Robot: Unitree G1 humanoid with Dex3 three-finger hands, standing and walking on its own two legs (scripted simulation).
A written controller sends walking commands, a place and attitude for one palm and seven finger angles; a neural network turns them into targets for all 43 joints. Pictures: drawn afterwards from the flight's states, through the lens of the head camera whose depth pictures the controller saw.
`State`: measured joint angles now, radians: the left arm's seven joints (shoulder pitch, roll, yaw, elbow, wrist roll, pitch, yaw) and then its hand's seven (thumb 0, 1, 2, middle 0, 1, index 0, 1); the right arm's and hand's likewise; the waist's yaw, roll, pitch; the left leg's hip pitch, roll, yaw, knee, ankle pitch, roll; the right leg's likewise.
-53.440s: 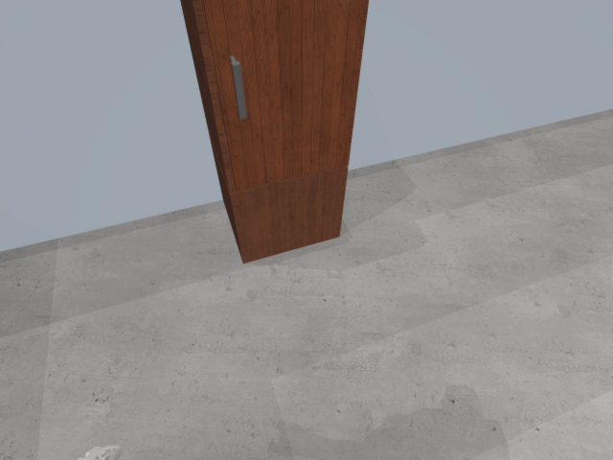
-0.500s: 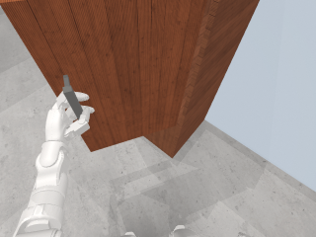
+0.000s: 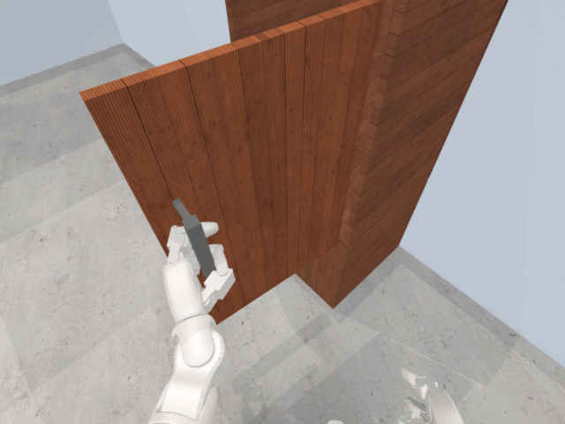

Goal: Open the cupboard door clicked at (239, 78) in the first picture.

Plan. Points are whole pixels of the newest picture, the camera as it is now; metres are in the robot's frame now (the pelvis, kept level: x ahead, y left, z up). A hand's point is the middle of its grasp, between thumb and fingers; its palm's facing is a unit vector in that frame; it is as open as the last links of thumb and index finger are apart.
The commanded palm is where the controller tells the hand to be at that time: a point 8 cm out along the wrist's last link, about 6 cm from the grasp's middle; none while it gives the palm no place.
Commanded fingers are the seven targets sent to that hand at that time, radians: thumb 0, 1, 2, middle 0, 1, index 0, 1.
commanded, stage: pull the door open along its arc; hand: left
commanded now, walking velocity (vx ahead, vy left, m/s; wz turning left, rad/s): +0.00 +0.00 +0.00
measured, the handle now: (196, 242) +0.36 +0.15 +0.06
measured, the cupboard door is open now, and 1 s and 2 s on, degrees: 83 92 94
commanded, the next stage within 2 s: open thumb and fingers to let go in 0.04 s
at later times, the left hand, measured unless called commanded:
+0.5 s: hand (251, 290) +0.29 +0.06 +0.05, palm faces +0.38 -0.92 -0.03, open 9.0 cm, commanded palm +0.25 +0.11 +0.05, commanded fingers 0.00 -0.43 0.33 -0.31 -1.21 -0.31 -1.21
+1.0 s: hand (251, 291) +0.29 +0.06 +0.05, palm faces +0.34 -0.94 -0.02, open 14.6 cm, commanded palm +0.25 +0.11 +0.05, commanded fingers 0.00 -0.50 0.30 -0.15 -0.30 -0.15 -0.30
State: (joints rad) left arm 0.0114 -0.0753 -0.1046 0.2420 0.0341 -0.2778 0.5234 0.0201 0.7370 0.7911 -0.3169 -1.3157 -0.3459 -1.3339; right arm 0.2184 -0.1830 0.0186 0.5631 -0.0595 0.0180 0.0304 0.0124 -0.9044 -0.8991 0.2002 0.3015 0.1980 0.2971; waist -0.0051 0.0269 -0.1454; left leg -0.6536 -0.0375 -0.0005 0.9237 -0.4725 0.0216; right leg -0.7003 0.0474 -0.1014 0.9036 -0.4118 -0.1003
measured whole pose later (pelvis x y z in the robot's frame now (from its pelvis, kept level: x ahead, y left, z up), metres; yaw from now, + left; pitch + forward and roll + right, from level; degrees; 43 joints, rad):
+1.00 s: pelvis -0.01 -0.02 +0.00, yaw +1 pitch +11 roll +1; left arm 0.08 -0.09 -0.20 0.18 0.06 -0.26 0.53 -0.01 -0.49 0.30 -0.34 -0.70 -0.36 -0.71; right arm 0.20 -0.19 0.01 0.58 -0.06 -0.01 0.00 0.02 -0.91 -0.90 0.20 0.30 0.20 0.30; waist -0.01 0.03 -0.14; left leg -0.66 -0.04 -0.02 0.93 -0.46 0.00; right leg -0.70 0.04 -0.12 0.92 -0.41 -0.12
